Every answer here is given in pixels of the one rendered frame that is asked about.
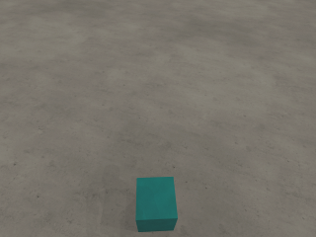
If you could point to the carton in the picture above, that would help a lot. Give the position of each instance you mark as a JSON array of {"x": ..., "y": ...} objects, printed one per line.
[{"x": 156, "y": 207}]

